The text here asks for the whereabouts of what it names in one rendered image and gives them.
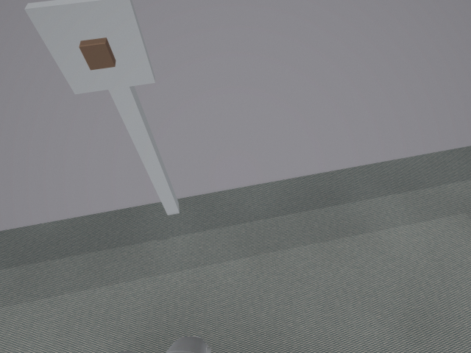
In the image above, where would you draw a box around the left robot thigh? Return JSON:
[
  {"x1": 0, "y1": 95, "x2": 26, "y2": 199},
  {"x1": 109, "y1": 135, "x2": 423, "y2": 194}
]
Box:
[{"x1": 166, "y1": 337, "x2": 211, "y2": 353}]

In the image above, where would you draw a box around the panel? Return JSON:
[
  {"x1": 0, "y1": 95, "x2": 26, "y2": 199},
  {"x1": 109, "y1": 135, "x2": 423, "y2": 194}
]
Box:
[{"x1": 25, "y1": 0, "x2": 180, "y2": 215}]

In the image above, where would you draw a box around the button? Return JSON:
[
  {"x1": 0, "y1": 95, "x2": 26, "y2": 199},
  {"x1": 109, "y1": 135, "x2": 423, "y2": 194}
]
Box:
[{"x1": 79, "y1": 38, "x2": 116, "y2": 70}]

